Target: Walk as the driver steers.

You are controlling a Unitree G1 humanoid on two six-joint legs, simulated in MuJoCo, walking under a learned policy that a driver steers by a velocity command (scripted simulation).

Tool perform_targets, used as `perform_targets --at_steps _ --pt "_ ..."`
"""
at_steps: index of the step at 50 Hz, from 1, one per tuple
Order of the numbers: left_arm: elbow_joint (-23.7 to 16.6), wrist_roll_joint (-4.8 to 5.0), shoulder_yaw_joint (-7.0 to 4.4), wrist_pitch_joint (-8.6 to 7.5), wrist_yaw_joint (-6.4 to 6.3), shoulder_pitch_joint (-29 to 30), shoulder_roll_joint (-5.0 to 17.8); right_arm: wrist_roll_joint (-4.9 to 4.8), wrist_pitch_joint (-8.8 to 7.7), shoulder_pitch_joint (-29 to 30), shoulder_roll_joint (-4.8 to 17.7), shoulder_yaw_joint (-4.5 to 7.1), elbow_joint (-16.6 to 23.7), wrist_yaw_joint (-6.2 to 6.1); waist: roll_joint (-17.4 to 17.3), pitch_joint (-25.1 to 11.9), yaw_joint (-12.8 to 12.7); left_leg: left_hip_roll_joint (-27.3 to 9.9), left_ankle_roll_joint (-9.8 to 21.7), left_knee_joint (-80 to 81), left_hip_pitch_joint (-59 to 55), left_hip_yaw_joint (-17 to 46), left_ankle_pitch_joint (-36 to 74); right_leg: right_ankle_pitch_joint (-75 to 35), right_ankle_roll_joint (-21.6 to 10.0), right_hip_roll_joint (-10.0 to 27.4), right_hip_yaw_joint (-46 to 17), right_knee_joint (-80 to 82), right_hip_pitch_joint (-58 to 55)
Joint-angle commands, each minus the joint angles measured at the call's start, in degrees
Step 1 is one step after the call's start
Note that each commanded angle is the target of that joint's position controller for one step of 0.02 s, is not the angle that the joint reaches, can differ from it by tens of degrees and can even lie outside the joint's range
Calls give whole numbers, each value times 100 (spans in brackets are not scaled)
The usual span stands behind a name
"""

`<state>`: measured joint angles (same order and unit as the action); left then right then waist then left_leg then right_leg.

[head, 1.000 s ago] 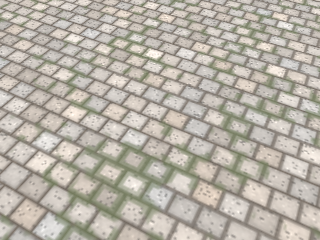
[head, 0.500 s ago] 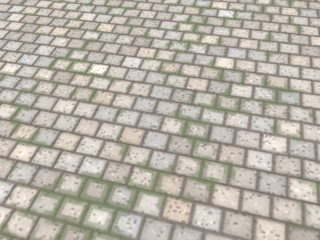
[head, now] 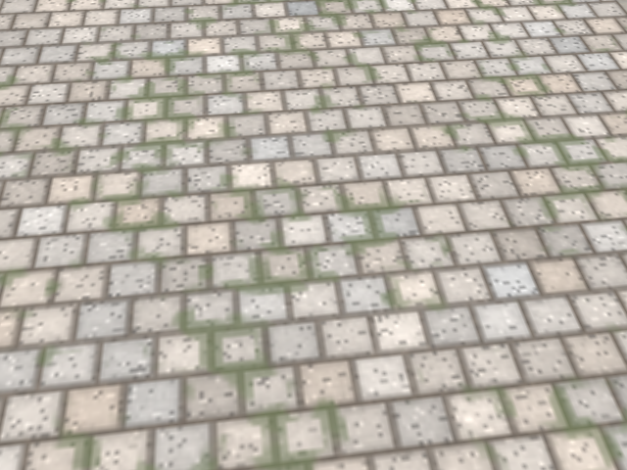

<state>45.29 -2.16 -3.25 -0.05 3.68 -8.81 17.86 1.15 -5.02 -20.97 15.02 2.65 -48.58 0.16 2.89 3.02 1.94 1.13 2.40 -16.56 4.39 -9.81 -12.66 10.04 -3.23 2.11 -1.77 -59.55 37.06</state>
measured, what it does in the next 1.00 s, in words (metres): walks ahead, turning left: right foot, then left foot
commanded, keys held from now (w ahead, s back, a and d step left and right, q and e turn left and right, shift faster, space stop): w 0.08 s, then w+q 0.34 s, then q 0.58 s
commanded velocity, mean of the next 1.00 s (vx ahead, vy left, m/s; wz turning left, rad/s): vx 0.32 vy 0.00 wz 0.28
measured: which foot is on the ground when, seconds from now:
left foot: down 0.00-0.22, up 0.24-0.68, down 0.70-1.00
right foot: up 0.00-0.20, down 0.22-0.70, up 0.72-1.00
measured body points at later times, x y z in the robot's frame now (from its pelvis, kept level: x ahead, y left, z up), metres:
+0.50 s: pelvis +0.28 -0.05 +0.00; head +0.30 -0.06 +0.45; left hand +0.28 +0.22 -0.13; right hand +0.38 -0.31 -0.14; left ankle +0.34 +0.11 -0.67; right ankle +0.24 -0.12 -0.75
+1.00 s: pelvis +0.41 -0.01 -0.01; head +0.44 +0.02 +0.44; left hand +0.45 +0.27 -0.14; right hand +0.59 -0.25 -0.12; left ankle +0.47 +0.06 -0.75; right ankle +0.50 -0.17 -0.68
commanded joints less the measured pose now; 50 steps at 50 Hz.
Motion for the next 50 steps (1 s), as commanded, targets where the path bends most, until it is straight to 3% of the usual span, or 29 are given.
perform_targets --at_steps 1,4,7,9,10,11,12,13,14,15,17,18,21,24,27,30,33,34,35,36,37,38,39,40,41,44,50 --pt "-486 11 109 -89 95 447 -70 1 -113 81 508 74 232 21 -699 105 -98 -1366 611 831 222 481 1925 -753 49 85 92 924 13" --pt "-626 -6 198 -122 125 986 -143 -14 -106 -195 664 87 56 17 -728 192 45 -1400 567 880 188 231 2163 -880 -32 -45 494 2005 -555" --pt "-657 -79 200 -150 37 1150 -27 -48 9 -587 787 81 -256 5 -735 228 28 -1606 629 538 -461 409 3256 -295 -228 -177 658 2577 -819" --pt "-429 -116 138 -232 -55 523 120 -42 85 -626 918 85 -380 -8 -816 -192 -306 -1569 574 -542 -742 437 4838 122 -405 -465 744 2945 -1713" --pt "-95 -158 67 -313 -119 -397 252 -80 116 -584 896 63 -402 -7 -689 -703 -726 -1372 468 -1598 -411 305 4680 -172 -535 -544 741 3372 -2922" --pt "147 -276 -67 -361 -216 -1361 672 -121 94 -506 687 -13 -213 17 -299 -1414 -1099 -1146 370 -3084 744 264 2867 240 -761 478 -282 3404 -4508" --pt "139 -276 -207 -339 -316 -1593 1233 -276 95 -1018 -119 -189 69 108 1036 -2354 -831 -182 108 -5212 2973 243 -1815 108 -1486 2521 -3069 3691 -6349" --pt "120 -46 -225 -288 -375 -1582 1081 -178 166 -555 680 48 -26 -16 155 -2181 -1018 -176 189 -5765 3256 1129 -1707 -126 -1383 2366 -3134 4005 -5703" --pt "183 24 -122 -317 -385 -1075 737 -193 143 -185 657 85 76 -9 118 -1269 -745 -437 256 -5582 3347 1295 -1154 -535 -1168 2014 -2055 4153 -4910" --pt "208 30 -34 -377 -359 -783 372 -188 125 -154 508 61 28 6 50 -758 -538 -606 248 -5210 3193 1234 -823 -889 -936 1746 -1456 4398 -4207" --pt "251 75 65 -464 -375 -481 3 -21 284 -394 336 82 -176 65 150 -325 -199 -722 149 -4893 2695 1205 -477 -1025 -520 1286 -574 4760 -3333" --pt "270 76 63 -522 -374 -514 19 11 361 -502 217 81 -188 106 297 -359 -121 -702 104 -4892 2512 1164 -422 -1138 -580 1352 -449 4864 -3119" --pt "404 132 7 -665 -388 -644 96 44 477 -2 138 120 -26 196 103 -72 -45 -776 5 -4771 2984 1101 56 -1244 -594 1252 76 5183 -3033" --pt "485 131 32 -670 -448 -706 29 57 474 459 57 108 177 219 100 139 16 -701 -105 -4104 3149 878 641 -2991 -549 1094 847 4940 -2966" --pt "532 150 32 -626 -485 -736 107 50 445 1013 -109 6 374 253 214 151 -122 -475 -52 -2719 2604 477 1283 -3455 -467 917 1389 4653 -2892" --pt "621 160 -22 -546 -539 -945 290 127 446 1093 8 15 475 274 280 -51 -182 -236 146 -2154 2300 241 1153 -4103 -397 1090 1467 4048 -3423" --pt "555 170 -117 -398 -621 -809 493 192 382 367 299 129 360 224 268 -504 119 145 504 -1786 1568 197 474 -4816 -275 1162 1449 2501 -3692" --pt "501 191 -134 -334 -608 -718 515 223 301 -193 426 199 203 170 -9 -824 404 252 648 -1166 891 269 996 -4040 -106 997 1506 1359 -3511" --pt "397 174 -110 -313 -579 -954 396 214 221 -464 954 340 190 81 -727 -1181 473 -582 899 -1118 -121 1290 3394 -1689 158 572 1537 -236 -2542" --pt "158 257 -38 -239 -544 -1547 -48 70 324 -167 1653 526 321 39 -1895 -1833 -60 -2277 2125 -1177 -1515 3827 6218 2741 474 -668 1106 -2321 -669" --pt "186 64 -25 -183 -522 -1409 180 -211 414 -190 1598 556 481 45 -970 -2352 191 -2344 2380 -790 -1372 4027 5409 2528 480 -362 -1 -2490 -490" --pt "129 97 -29 -157 -511 -1034 164 -192 486 212 1238 470 541 -11 -604 -1627 118 -2168 2267 -592 -728 3591 4060 2152 478 -164 -58 -2435 -282" --pt "101 85 -27 -154 -527 -744 147 -152 544 514 825 341 542 -49 -253 -823 -35 -1812 1920 -317 151 3166 3301 1801 488 34 -41 -1846 -262" --pt "8 25 -43 -105 -536 -550 172 -148 563 670 622 283 543 -78 -316 -535 -143 -1466 1629 -189 561 2912 2926 1587 498 144 -87 -1337 -370" --pt "38 -25 -40 -12 -531 -685 146 -121 574 814 529 258 571 -86 -405 -545 -265 -1228 1466 -99 885 2678 2654 1419 516 118 -57 -1061 -679" --pt "35 12 -11 161 -532 -814 0 -41 506 764 765 327 584 -15 -473 -834 -324 -986 1267 -115 1042 2538 2607 1242 554 -48 -6 -574 -980" --pt "-241 52 -40 265 -575 -114 113 -15 651 678 911 408 680 -34 -880 -700 -25 -806 1001 244 972 3216 -334 1024 639 -119 -171 484 -659"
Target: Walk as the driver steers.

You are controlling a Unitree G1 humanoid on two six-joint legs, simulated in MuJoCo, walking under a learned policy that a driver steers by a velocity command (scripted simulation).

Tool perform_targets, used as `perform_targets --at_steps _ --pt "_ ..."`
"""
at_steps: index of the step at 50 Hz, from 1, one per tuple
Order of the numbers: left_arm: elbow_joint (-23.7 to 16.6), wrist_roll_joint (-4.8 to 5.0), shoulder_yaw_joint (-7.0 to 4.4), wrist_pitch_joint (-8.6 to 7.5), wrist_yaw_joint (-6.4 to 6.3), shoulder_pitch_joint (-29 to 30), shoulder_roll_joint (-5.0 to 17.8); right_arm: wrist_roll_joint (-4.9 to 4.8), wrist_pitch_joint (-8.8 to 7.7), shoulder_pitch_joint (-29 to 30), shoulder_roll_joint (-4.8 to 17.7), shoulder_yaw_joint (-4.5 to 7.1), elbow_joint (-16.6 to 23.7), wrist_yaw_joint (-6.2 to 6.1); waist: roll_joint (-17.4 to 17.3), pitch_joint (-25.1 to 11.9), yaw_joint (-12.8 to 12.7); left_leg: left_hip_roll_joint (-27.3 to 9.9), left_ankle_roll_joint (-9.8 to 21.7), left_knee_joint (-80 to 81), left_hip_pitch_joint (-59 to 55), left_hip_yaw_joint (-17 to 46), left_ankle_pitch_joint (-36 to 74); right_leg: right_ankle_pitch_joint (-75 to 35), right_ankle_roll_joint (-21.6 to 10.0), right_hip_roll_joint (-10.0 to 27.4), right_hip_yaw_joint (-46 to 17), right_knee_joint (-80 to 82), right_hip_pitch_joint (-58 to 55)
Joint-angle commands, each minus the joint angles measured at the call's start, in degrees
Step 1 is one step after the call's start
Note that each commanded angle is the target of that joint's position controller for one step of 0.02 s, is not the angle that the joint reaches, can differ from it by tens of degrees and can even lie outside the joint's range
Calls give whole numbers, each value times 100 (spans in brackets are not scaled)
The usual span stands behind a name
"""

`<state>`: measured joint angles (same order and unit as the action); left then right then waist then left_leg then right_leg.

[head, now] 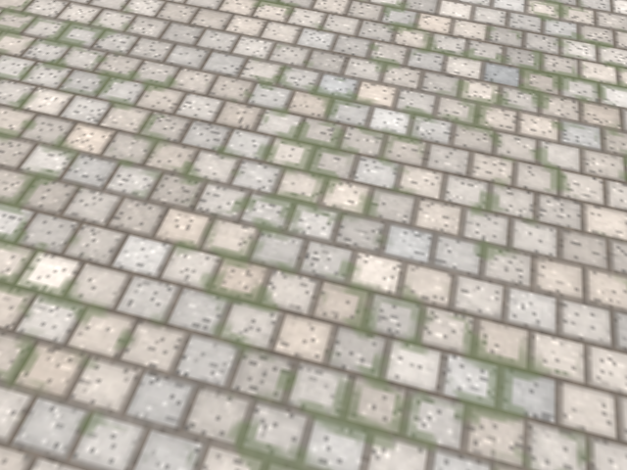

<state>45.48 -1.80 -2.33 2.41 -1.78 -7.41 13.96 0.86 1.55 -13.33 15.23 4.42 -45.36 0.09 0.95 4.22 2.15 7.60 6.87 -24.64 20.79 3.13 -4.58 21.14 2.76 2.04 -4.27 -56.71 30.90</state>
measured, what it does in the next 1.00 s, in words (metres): walks ahead, turning right: right foot, then left foot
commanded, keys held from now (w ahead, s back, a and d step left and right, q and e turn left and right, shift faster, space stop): q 0.04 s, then no key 0.08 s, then e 0.26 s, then w+e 0.14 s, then e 0.38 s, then no key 0.06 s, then q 0.04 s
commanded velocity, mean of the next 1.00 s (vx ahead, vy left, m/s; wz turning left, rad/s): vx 0.07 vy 0.00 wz -0.21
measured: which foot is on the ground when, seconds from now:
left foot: down 0.00-0.26, up 0.28-0.52, down 0.54-0.88, up 0.90-1.00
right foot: up 0.00-0.22, down 0.24-0.56, up 0.58-0.88, down 0.90-1.00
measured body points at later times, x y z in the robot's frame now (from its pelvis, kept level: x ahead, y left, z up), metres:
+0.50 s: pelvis +0.03 -0.05 +0.00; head +0.04 -0.06 +0.45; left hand +0.12 +0.21 -0.12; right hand +0.15 -0.32 -0.12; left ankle -0.02 +0.07 -0.73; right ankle +0.03 -0.14 -0.73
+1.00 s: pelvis +0.09 -0.08 -0.01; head +0.13 -0.10 +0.44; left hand +0.32 +0.13 -0.11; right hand +0.07 -0.36 -0.15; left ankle +0.05 +0.06 -0.66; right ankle +0.13 -0.16 -0.74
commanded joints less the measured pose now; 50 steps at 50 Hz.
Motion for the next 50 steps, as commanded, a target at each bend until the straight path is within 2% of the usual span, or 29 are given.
perform_targets --at_steps 1,8,11,12,13,14,15,17,19,21,23,26,27,28,29,30,31,32,33,35,38,42,44,45,46,47,48,49,50 --pt "-296 28 -134 14 -34 -176 513 22 16 -108 901 242 366 -28 -712 -775 -10 -1458 541 1077 -692 2056 -1367 -74 39 -138 53 350 -34" --pt "-206 146 -78 -109 -70 -562 468 117 62 31 698 167 358 -4 -865 -862 -31 -1496 474 864 -627 2159 -851 260 -266 -361 285 1653 -1120" --pt "-22 101 -3 -201 -71 -964 310 25 90 -81 429 7 188 -81 -542 -730 -205 -1287 60 588 -162 1909 -1142 -652 -584 -266 190 3768 -2309" --pt "-97 -1 22 -260 -79 -740 482 13 65 -388 138 -102 112 -93 303 -719 28 -950 -243 10 -37 1438 -1627 -259 -751 608 -1008 4507 -2397" --pt "-232 -51 19 -298 -29 -253 792 -68 36 -241 203 -98 153 -103 872 -342 198 -272 -466 -82 -33 538 -1544 -623 -1165 1481 -2112 4800 -1584" --pt "-242 -15 70 -340 37 62 553 25 17 -63 366 -81 59 -112 655 -256 184 -535 -512 -308 -813 447 -1305 -890 -1265 1380 -1918 4649 -1019" --pt "-227 56 68 -370 78 123 591 24 -11 83 361 -84 51 -96 646 -298 191 -495 -512 -122 -1052 380 -864 -992 -1093 985 -1580 4457 -1025" --pt "-134 126 -66 -366 83 -94 977 49 -62 278 482 -66 66 -100 868 -323 54 -440 -571 -93 -914 223 -541 -1447 -895 608 -1347 4137 -1452" --pt "-111 155 -140 -339 103 -339 1062 14 -108 256 550 -68 20 -153 805 -450 -63 -486 -668 -193 -707 103 -646 -2541 -975 580 -1465 3778 -1921" --pt "-67 134 -188 -283 120 -649 1012 41 -151 292 484 -90 48 -207 771 -682 -211 -414 -707 -504 -464 -123 -1454 -1757 -1184 567 -1813 3701 -2291" --pt "28 85 -281 -201 120 -989 1062 75 -202 460 391 -110 179 -193 773 -506 -318 -306 -633 -818 39 -209 -2314 -353 -1534 610 -2403 3752 -2449" --pt "16 56 -410 -140 135 -925 1120 -10 -365 308 293 -161 213 -173 689 -287 -179 -373 -404 -230 -156 -37 -2193 284 -1642 533 -2805 3757 -2247" --pt "-98 96 -419 -132 134 -530 1056 -34 -434 34 282 -168 159 -217 605 -259 87 -472 -323 369 -918 43 -1743 -307 -1439 287 -2532 3487 -1708" --pt "-269 148 -382 -173 142 -128 833 -7 -486 -338 506 -117 69 -295 226 -375 320 -938 -216 874 -2002 416 -1494 -752 -1093 -100 -1942 2881 -857" --pt "-523 241 -279 -239 186 145 402 89 -486 -603 1165 30 19 -364 -1051 -416 362 -2068 230 1215 -2757 1881 -1316 -248 -667 -901 -659 1560 323" --pt "-576 39 -332 -261 160 56 691 94 -443 -569 1343 83 -63 -370 -1222 -18 166 -3077 715 1005 -2788 2417 1188 1226 -573 -916 37 787 1142" --pt "-433 -43 -382 -248 136 -83 860 73 -428 -644 1018 30 -44 -344 -524 -55 104 -3100 892 554 -2922 1897 2993 1237 -509 -499 46 111 1178" --pt "-276 21 -381 -207 139 -302 775 64 -407 -509 750 -40 4 -315 -283 -213 -14 -2765 728 348 -2941 1266 3661 1009 -423 -431 61 -169 1005" --pt "-279 49 -374 -158 179 -328 726 53 -364 -295 685 -72 58 -309 -471 -232 -112 -2458 474 364 -2780 796 3551 730 -349 -388 138 -168 894" --pt "-396 69 -314 -50 364 -99 632 47 -288 -227 719 -79 55 -286 -1035 -201 -48 -2006 211 407 -2498 168 3557 324 -213 -467 413 10 671" --pt "-650 109 -205 21 537 270 473 12 -220 -257 802 -60 21 -271 -1000 -130 16 -1909 129 378 -2094 -273 3385 -256 -215 -401 685 883 137" --pt "-710 36 -218 8 486 -22 651 -48 -255 -268 1029 1 -4 -244 -999 -490 -127 -1936 -10 -522 -1741 -590 4100 -441 -588 -650 1055 1910 -1189" --pt "-507 -58 -306 -102 371 -904 840 -96 -280 -168 1039 -5 36 -222 -561 -955 -637 -1759 -282 -2196 -1013 -863 3338 -1312 -909 -732 838 2907 -2552" --pt "-546 -73 -436 -162 287 -1188 1412 -27 -290 -390 752 -78 190 -178 602 -1376 -677 -1276 -611 -3963 196 -1096 -326 -2870 -1393 671 -984 3317 -3591" --pt "-714 115 -545 -126 287 -1137 1990 41 -189 -565 492 -157 439 -172 1133 -1933 -480 -391 -707 -5151 1061 -591 -3444 -4215 -2443 2153 -3297 3612 -3734" --pt "-504 334 -423 -118 283 -1431 1436 195 -67 -328 690 -89 244 -171 -133 -1383 -561 -949 -706 -5214 880 5 -3118 -5177 -2265 1851 -2298 3252 -3193" --pt "-641 249 -412 -71 204 -863 1356 44 -25 -533 578 -155 321 -184 633 -1297 -408 -823 -724 -5219 1059 -160 -2886 -3248 -2567 1859 -2321 3673 -2785" --pt "-688 182 -270 -32 160 -356 894 64 -23 -287 675 -160 232 -204 257 -637 -287 -1097 -752 -4681 995 -107 -2391 -1984 -2156 1381 -1793 4111 -2053" --pt "-732 142 -184 -34 113 36 723 78 5 -250 722 -125 206 -181 453 -492 -133 -1131 -741 -4190 578 -167 -2129 -1695 -1829 972 -1292 4212 -1588"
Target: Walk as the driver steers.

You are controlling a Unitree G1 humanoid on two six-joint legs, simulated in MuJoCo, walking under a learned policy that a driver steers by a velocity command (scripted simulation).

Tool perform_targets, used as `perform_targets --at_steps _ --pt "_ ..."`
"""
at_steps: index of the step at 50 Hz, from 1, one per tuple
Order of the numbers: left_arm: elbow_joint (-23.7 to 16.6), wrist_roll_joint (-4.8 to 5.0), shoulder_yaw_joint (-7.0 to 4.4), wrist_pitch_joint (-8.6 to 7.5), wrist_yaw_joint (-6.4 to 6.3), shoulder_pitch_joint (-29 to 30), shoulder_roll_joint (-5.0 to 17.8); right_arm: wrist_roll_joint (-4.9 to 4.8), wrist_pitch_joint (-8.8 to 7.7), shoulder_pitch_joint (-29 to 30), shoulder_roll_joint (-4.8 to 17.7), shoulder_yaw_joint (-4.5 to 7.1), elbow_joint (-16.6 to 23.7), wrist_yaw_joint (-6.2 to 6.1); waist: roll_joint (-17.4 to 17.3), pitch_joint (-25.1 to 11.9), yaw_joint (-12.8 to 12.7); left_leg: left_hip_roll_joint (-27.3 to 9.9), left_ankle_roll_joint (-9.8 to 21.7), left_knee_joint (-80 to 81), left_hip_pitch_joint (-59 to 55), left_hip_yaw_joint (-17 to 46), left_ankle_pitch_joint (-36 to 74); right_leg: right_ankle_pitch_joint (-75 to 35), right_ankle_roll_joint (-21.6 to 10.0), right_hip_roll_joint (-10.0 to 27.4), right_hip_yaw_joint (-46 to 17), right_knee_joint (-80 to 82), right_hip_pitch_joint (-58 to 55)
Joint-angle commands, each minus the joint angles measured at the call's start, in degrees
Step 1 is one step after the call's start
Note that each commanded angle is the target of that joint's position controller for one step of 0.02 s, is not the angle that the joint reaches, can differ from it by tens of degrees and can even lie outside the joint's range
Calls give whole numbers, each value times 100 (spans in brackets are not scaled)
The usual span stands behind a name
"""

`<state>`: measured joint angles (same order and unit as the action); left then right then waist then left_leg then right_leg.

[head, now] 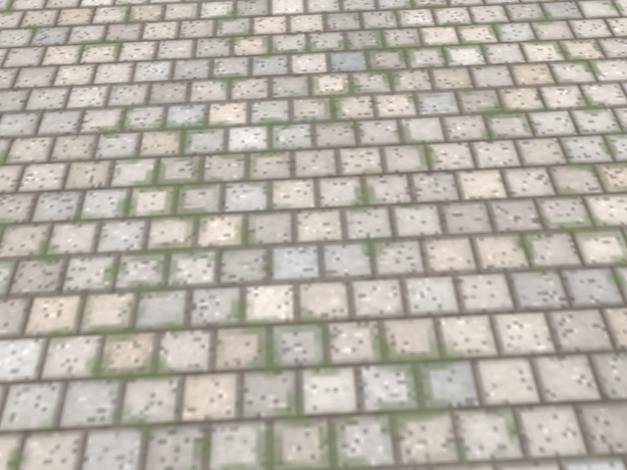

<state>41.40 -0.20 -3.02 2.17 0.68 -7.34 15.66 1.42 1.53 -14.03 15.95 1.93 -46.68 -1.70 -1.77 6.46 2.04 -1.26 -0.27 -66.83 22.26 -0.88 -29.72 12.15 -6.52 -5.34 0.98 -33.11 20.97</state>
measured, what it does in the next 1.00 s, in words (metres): walks ahead, turning left: left foot, then right foot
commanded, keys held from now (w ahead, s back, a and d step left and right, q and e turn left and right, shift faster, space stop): q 0.50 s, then w+q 0.26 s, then w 0.22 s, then w+e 0.02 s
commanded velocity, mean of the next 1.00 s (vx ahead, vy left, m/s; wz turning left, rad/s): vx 0.15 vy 0.00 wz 0.34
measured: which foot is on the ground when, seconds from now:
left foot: up 0.00-0.32, down 0.34-0.76, up 0.78-1.00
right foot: down 0.00-0.34, up 0.36-0.74, down 0.76-1.00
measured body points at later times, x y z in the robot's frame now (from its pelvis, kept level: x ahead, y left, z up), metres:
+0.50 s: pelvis +0.03 +0.03 +0.02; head +0.05 +0.05 +0.47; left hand +0.10 +0.32 -0.11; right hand +0.15 -0.24 -0.09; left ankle +0.00 +0.10 -0.72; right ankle +0.04 -0.10 -0.66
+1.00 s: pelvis +0.16 +0.03 +0.02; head +0.18 +0.01 +0.47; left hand +0.05 +0.28 -0.09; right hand +0.40 -0.15 -0.10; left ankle +0.14 +0.17 -0.65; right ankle +0.13 -0.09 -0.72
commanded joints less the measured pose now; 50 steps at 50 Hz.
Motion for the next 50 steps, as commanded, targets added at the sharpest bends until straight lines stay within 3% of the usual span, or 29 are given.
perform_targets --at_steps 1,3,5,9,13,15,16,17,18,19,20,21,23,25,27,29,32,35,37,38,39,40,41,42,43,45,50 --pt "-255 -114 -45 -25 -131 94 433 22 46 -420 594 102 168 36 721 -710 -45 -157 -58 253 14 72 550 -1381 -780 1458 -1368 1835 -328" --pt "-101 -157 16 -118 -135 -26 362 -36 98 -660 382 48 6 97 580 -876 -5 -99 -40 1029 -474 55 649 -1581 -645 1374 -909 1839 -270" --pt "61 -181 59 -187 -137 -149 343 -51 128 -533 199 -14 -36 132 665 -854 -125 -71 -1 1788 -696 114 743 -905 -570 1439 -856 1962 -346" --pt "146 -154 -35 -121 -183 -191 703 -44 149 -129 423 76 114 161 777 -662 -269 82 93 2126 -461 53 652 70 -660 1760 -1105 1924 -520" --pt "195 -116 -77 -74 -256 -199 712 -54 81 -153 247 66 166 172 634 -604 -224 139 188 2597 -468 -97 493 -348 -696 1951 -1109 1571 -761" --pt "221 -69 -105 -61 -294 -121 743 -53 17 -383 159 54 140 166 577 -673 -39 217 301 3578 -945 -158 1017 -856 -474 1876 -866 1117 -712" --pt "258 -74 -121 -62 -302 -218 726 -29 -33 -387 274 71 179 159 342 -620 -17 97 397 4296 -1127 229 1478 -843 -191 1726 -667 748 -575" --pt "153 -71 -91 -54 -289 -308 521 68 -100 -502 715 160 241 133 -573 -746 -117 -847 643 5066 -1407 1697 1905 -181 188 1182 -126 -390 -133" --pt "-116 -16 -27 -41 -321 70 300 -24 -88 -493 1325 351 241 134 -1503 -286 -34 -1873 1412 5209 -1232 3141 3573 1532 530 85 398 -988 878" --pt "-96 -109 -48 3 -334 199 419 13 -89 -789 1164 350 171 122 -919 -363 115 -1974 1829 5175 -1340 3163 4000 2116 565 241 -133 -2107 1014" --pt "-18 -76 -64 26 -291 50 412 -52 -80 -618 977 331 183 95 -434 -445 -66 -1645 1810 5062 -1383 2651 3934 1827 586 316 -317 -2537 1038" --pt "58 -43 -81 18 -262 -57 441 -65 -39 -243 864 314 273 75 -218 -425 -235 -1271 1571 5008 -1395 2252 3774 1482 623 389 -375 -2600 1072" --pt "97 -125 -110 7 -214 -156 542 -110 -23 31 734 306 398 63 -354 -655 -291 -895 1373 4835 -1753 1895 4286 1122 728 395 -334 -2685 1137" --pt "58 -104 -90 10 -187 -139 494 -127 -22 -156 741 335 382 90 -285 -863 -199 -809 1369 4694 -2029 1837 4651 1063 843 380 -281 -2554 1156" --pt "-46 -128 -57 -14 -145 39 475 -113 -15 -521 828 398 284 94 -372 -951 3 -759 1441 4945 -2250 2136 2771 1062 890 441 -254 -2090 1287" --pt "-164 -159 -51 -43 -90 354 533 -52 -1 -658 869 433 263 114 -577 -700 195 -748 1524 5281 -2141 2570 748 1083 896 464 -276 -1615 1412" --pt "-270 -151 -29 -169 -51 515 550 5 -40 -634 1020 497 288 162 -588 -505 237 -722 1556 5316 -1817 2878 206 1177 850 402 -287 -959 1125" --pt "-291 -87 -12 -319 -77 277 563 23 -106 -368 1109 545 387 231 -586 -531 47 -599 1444 5139 -1192 3039 239 1190 699 257 -279 -288 228" --pt "-74 -40 -5 -417 -159 -546 477 -22 -122 209 1043 540 546 247 -396 -508 -562 -182 1075 4702 -12 2812 87 423 579 175 -187 920 -1481" --pt "60 -79 -83 -482 -243 -1079 745 -45 -169 314 803 488 615 231 61 -611 -825 209 774 4004 902 2435 -299 533 519 568 -571 1230 -2599" --pt "86 -208 -201 -527 -317 -1682 1400 -121 -243 311 180 308 817 235 1463 -1048 -987 932 454 2174 1602 1296 -631 2608 165 2258 -2678 2213 -3228" --pt "127 -268 -292 -507 -304 -1546 1740 -3 -272 310 447 329 861 221 1364 -616 -770 1002 423 1296 2144 1044 -396 3561 -254 2883 -4269 2724 -2548" --pt "106 -241 -217 -510 -263 -1251 1337 62 -289 202 635 362 770 245 836 -125 -474 568 482 837 2193 1195 140 3598 -430 2772 -3991 2633 -2093" --pt "74 -170 -117 -555 -207 -998 915 80 -314 101 643 359 607 317 581 115 -330 423 465 799 2106 1146 608 3035 -344 2402 -3279 2585 -1859" --pt "57 -154 -58 -605 -170 -868 715 71 -329 -29 582 347 494 380 673 83 -243 351 391 871 1921 1055 958 2277 -209 2045 -2602 2611 -1819" --pt "192 -155 -23 -705 -145 -1093 602 129 -313 45 534 319 433 470 884 -98 -311 346 282 700 1818 860 1420 749 -181 1703 -1771 2569 -1917" --pt "592 -48 -20 -791 -53 -1729 522 150 -303 967 350 186 736 524 825 -197 -443 161 85 1333 2177 317 1865 -1610 -341 1612 -1037 2412 -2311"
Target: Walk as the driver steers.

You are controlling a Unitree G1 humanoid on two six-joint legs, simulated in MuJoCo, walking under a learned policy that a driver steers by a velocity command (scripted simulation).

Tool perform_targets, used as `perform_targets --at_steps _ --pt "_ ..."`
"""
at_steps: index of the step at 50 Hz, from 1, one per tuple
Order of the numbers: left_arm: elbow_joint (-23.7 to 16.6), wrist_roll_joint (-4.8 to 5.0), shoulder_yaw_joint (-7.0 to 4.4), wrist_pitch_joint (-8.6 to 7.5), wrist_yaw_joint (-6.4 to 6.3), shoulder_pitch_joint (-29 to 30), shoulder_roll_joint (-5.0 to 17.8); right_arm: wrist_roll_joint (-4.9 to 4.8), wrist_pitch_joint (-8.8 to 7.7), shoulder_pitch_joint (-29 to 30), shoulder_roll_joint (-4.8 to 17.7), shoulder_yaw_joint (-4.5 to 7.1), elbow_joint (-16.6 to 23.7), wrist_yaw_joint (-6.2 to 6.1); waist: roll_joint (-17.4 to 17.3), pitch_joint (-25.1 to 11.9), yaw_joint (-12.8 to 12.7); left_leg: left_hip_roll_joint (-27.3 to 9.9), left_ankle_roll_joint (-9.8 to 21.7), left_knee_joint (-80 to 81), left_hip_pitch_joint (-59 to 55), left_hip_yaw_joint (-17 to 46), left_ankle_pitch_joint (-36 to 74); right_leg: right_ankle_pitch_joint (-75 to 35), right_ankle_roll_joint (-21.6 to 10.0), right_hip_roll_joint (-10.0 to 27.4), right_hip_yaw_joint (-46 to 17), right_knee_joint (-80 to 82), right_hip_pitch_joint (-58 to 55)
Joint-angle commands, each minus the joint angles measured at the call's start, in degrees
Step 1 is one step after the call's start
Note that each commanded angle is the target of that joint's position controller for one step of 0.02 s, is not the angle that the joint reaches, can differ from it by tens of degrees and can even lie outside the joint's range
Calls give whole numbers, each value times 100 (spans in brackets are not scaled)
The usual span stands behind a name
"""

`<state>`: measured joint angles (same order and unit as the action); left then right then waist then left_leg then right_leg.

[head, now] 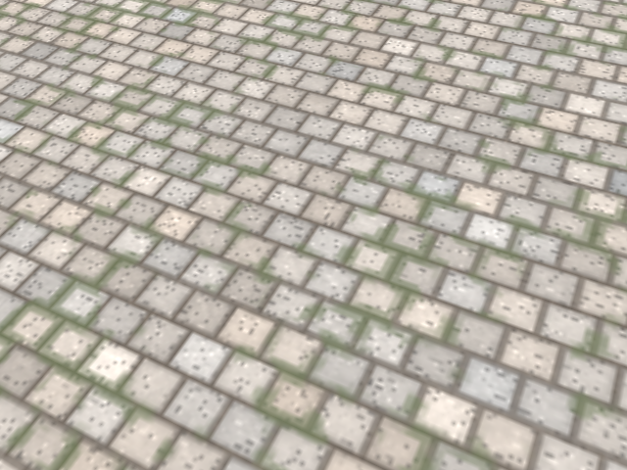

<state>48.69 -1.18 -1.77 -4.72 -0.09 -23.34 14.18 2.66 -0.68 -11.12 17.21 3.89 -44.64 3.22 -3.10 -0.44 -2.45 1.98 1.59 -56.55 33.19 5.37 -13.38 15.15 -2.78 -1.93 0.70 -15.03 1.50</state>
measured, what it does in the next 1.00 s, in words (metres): walks ahead, turning right: left foot, then right foot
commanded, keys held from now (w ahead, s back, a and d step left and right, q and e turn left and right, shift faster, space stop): w+e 0.16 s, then e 0.38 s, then w+e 0.36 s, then w+q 0.10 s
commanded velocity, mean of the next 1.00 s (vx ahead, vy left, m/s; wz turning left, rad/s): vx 0.31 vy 0.00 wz -0.39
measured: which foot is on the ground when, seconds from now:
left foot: up 0.00-0.18, down 0.20-0.72, up 0.74-1.00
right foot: down 0.00-0.22, up 0.24-0.68, down 0.70-1.00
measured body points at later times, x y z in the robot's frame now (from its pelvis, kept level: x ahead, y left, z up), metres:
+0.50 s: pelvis +0.20 +0.03 +0.00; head +0.25 +0.04 +0.45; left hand +0.35 +0.27 -0.14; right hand +0.22 -0.24 -0.12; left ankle +0.22 +0.11 -0.75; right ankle +0.24 -0.10 -0.68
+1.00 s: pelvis +0.35 -0.05 +0.00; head +0.36 -0.08 +0.45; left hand +0.51 +0.17 -0.12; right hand +0.35 -0.35 -0.12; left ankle +0.51 +0.04 -0.69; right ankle +0.25 -0.09 -0.75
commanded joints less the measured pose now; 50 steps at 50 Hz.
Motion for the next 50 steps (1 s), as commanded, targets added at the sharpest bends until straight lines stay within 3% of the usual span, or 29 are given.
perform_targets --at_steps 1,3,6,8,9,10,11,12,13,14,15,16,20,24,27,29,32,34,35,36,37,38,39,40,42,43,46,50 --pt "-72 73 -126 -89 32 -174 622 43 -87 949 142 -67 623 49 964 509 -18 -275 -148 706 929 -606 369 -2177 -738 1190 -915 594 -272" --pt "62 65 -130 -67 25 -390 662 -8 -112 1489 -64 -188 785 79 982 560 -189 -266 -185 1500 420 -898 497 -2560 -755 1122 -850 518 -23" --pt "218 34 -196 -25 -8 -529 939 -87 -147 1480 28 -203 811 16 1008 519 -81 -104 -19 2114 -338 -959 436 -3365 -738 1353 -1048 230 -12" --pt "257 58 -208 -15 -15 -415 1014 -85 -199 839 222 -128 612 -117 954 207 294 133 177 2530 -1380 -946 309 -4609 -591 1328 -1027 -490 -15" --pt "294 111 -193 -5 -8 -360 975 -39 -266 76 340 -71 355 -204 784 -180 663 176 320 2986 -2416 -907 720 -4942 -432 1073 -807 -1442 159" --pt "214 181 -154 -22 2 -303 846 79 -349 -752 619 14 171 -312 665 -742 1002 -503 488 3053 -3837 -327 885 -3811 -286 814 -691 -2607 1048" --pt "-88 330 -2 -9 -5 -522 173 213 -371 -1350 1166 123 190 -411 -506 -1688 1014 -2465 866 3040 -5459 1709 1721 -287 -42 126 -211 -4528 2590" --pt "-38 251 -167 98 -109 -785 631 -6 -290 -1240 1230 163 191 -390 -766 -2055 815 -3045 1319 3347 -4959 2824 3145 1573 -76 -238 -386 -5595 2808" --pt "42 152 -247 201 -141 -581 749 -144 -267 -766 743 50 239 -362 -188 -1292 546 -2696 1262 3319 -4247 1912 3428 1318 -104 92 -602 -5847 2896" --pt "56 115 -209 238 -111 -395 530 -176 -294 -348 324 -62 274 -359 -101 -563 388 -2378 1135 3490 -3523 1069 3829 1112 -63 259 -469 -5688 2965" --pt "87 76 -221 296 -77 -330 428 -159 -311 -137 85 -135 282 -365 -112 -277 248 -2087 931 3673 -3074 538 3821 938 -21 405 -425 -5431 2867" --pt "79 -7 -257 382 -24 -291 427 -174 -330 -107 2 -169 238 -396 -276 -87 151 -1902 848 3821 -2697 185 3888 829 46 457 -372 -5273 2736" --pt "-57 -28 -295 582 103 -127 266 -165 -424 -115 164 -116 161 -437 -309 -161 -73 -1826 928 4021 -2333 -579 4353 312 201 311 -187 -5157 2679" --pt "-424 -65 -227 659 214 633 165 -162 -338 -112 171 -110 84 -502 -411 -9 12 -1673 883 4017 -2291 -1197 3803 -429 251 430 21 -3989 2825" --pt "-652 -69 -168 669 287 1067 148 -168 -275 -231 347 -51 36 -491 -401 -69 167 -1716 852 3822 -2277 -1430 3558 -663 165 366 257 -3069 2338" --pt "-828 -71 -187 703 306 1349 278 -141 -225 -400 545 25 20 -441 -400 -136 305 -1961 841 3818 -2406 -1289 2572 -275 56 359 353 -2837 2210" --pt "-1088 -85 -244 736 344 1752 490 -87 -149 -569 754 125 27 -411 -319 98 482 -2241 837 3948 -2555 -958 359 708 -177 376 425 -2478 2249" --pt "-1088 -114 -259 634 350 1545 456 -101 -92 -605 825 158 -3 -416 -72 180 333 -2191 710 3484 -2481 -1078 -86 778 -360 178 589 -1763 1738" --pt "-873 -147 -319 541 310 935 533 -108 -66 -627 755 139 -11 -407 316 -39 64 -1942 537 2520 -2126 -1408 254 763 -503 9 483 -1258 858" --pt "-662 -191 -530 466 210 82 1182 -184 -84 -482 355 17 286 -345 1802 -480 -295 -1175 107 396 -667 -2116 190 1920 -1076 1090 -1590 -417 -520" --pt "-665 24 -617 453 165 -200 1594 -7 -112 150 305 -8 710 -269 2342 -332 -454 -99 -144 -874 1283 -1452 -2240 2053 -1729 2200 -4235 507 -1084" --pt "-672 64 -519 478 127 -140 1275 69 -99 298 505 42 641 -234 1117 7 -443 -504 -138 -1144 1527 -637 -2009 1405 -1720 2226 -3581 330 -848" --pt "-684 54 -452 484 96 107 1088 -63 -148 241 430 27 599 -163 783 194 -209 -651 -136 -970 1278 -507 -1363 948 -1592 1986 -3015 264 -391" --pt "-715 57 -408 471 70 362 960 -115 -195 170 428 33 539 -136 554 361 3 -762 -145 -571 1001 -469 -893 498 -1357 1654 -2501 359 -42" --pt "-796 83 -353 357 44 708 833 25 -144 -109 408 25 380 -147 725 244 232 -727 -272 -333 521 -559 -322 -747 -1182 1195 -1883 382 155" --pt "-785 92 -353 290 64 659 850 35 -96 -166 400 30 355 -153 664 128 265 -668 -331 -314 414 -589 -208 -1290 -1194 1120 -1753 332 163" --pt "-644 92 -372 187 77 374 922 -12 -18 65 267 -7 417 -145 596 149 229 -662 -452 146 555 -645 115 -1592 -1203 1038 -1529 408 129" --pt "-427 49 -317 111 62 19 837 -50 -45 684 133 -83 522 -90 778 363 -79 -708 -387 1205 555 -782 762 -1707 -1013 1040 -1175 563 -56"
Velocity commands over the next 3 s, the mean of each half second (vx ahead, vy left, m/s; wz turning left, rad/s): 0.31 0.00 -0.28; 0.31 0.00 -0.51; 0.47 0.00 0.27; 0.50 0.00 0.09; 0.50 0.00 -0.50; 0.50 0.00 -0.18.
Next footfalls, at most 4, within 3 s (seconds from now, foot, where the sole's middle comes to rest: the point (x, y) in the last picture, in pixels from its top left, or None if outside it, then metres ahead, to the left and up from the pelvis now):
0.20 left None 0.26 0.11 -0.78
0.70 right None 0.29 -0.10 -0.78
1.22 left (396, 408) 0.65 -0.07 -0.78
1.76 right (486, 309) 0.91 -0.31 -0.78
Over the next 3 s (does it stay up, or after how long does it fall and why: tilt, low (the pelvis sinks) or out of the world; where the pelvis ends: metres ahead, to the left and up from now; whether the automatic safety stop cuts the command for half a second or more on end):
stays up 1.33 -0.48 0.00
